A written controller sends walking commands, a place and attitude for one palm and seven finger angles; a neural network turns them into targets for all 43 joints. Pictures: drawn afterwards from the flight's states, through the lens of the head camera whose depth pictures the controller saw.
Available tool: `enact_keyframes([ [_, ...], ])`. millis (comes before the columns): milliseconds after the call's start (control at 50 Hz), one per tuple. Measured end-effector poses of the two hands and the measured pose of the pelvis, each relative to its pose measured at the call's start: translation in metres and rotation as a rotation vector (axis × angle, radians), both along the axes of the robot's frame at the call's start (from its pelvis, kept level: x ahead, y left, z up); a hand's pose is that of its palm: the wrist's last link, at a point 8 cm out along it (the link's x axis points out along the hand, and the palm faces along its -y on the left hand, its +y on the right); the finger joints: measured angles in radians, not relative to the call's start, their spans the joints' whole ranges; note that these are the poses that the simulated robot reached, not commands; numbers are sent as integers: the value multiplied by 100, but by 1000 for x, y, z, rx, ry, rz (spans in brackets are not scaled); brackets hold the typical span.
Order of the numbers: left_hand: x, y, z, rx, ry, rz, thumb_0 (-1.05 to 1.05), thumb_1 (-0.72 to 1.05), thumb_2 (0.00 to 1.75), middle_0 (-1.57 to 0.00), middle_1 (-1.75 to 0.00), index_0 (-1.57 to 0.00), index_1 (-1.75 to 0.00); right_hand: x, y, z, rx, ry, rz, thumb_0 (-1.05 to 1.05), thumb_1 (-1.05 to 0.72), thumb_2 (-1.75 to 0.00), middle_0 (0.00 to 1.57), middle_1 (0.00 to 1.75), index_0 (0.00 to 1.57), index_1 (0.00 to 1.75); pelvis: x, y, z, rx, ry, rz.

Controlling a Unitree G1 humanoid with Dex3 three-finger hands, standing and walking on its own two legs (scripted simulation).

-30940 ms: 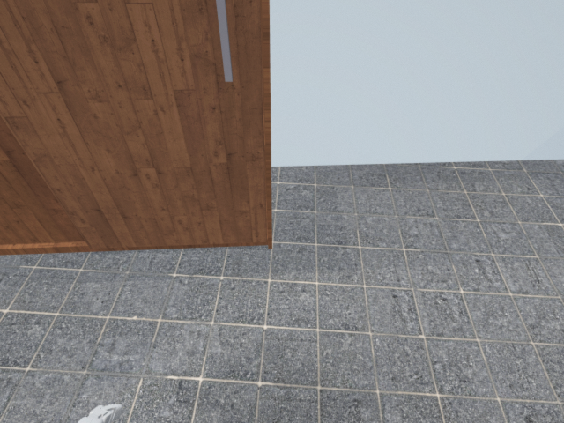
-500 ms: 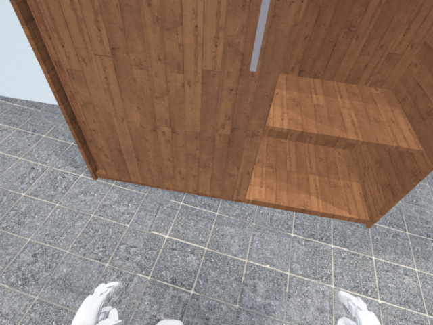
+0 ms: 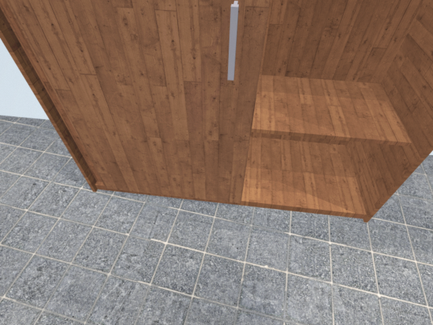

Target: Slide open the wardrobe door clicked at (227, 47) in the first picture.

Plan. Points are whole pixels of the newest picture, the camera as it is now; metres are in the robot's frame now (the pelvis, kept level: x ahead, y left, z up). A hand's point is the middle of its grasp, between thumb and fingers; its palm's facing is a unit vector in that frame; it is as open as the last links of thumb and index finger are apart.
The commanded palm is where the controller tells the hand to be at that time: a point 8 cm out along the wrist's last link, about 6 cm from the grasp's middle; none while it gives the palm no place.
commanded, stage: let the arm hang, fingers relaxed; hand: right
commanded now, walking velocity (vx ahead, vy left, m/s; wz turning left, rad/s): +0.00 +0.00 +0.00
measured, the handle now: (233, 42) +0.80 +0.01 +0.14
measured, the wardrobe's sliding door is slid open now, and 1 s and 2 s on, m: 0.66 0.66 0.66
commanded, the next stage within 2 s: look to check the result in 0.40 s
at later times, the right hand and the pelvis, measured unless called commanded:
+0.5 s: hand out of the picture -0.01 -0.19 -0.18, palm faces -0.03 +0.99 -0.15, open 7.3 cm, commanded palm none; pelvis +0.00 -0.02 +0.00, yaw +1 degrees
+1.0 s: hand out of the picture +0.00 -0.18 -0.18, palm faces -0.04 +0.99 -0.16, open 7.3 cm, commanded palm none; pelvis +0.00 -0.03 +0.00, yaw +2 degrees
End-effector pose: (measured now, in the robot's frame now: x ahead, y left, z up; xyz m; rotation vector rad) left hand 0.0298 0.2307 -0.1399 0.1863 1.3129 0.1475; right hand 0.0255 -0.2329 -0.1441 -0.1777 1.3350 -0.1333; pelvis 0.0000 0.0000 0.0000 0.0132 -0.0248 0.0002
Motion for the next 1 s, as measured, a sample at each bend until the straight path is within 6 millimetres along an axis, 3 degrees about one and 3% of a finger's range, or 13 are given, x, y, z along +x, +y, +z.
enact_keyframes([
  [160,-19,-15,-1,-11,30,25,0,91,89,-20,-30,-20,-30,-2,-1,-3,23,13,14,0,-92,-90,19,30,20,29,0,-11,1,-5,-6,11],
  [500,-59,-44,-5,-36,132,78,0,91,89,-20,-30,-20,-30,-37,-2,-10,50,126,3,0,-91,-90,19,30,20,29,-1,-25,-1,-5,-9,23],
  [700,-59,-48,-6,-36,132,88,0,91,89,-20,-30,-20,-30,-39,-3,-11,52,140,3,0,-91,-90,19,30,20,29,0,-28,-2,-7,-5,29],
  [1000,-47,-44,-6,-33,105,88,0,91,89,-20,-30,-20,-30,-22,-2,-11,48,104,18,0,-92,-90,19,30,20,29,4,-26,-2,-5,-4,34],
])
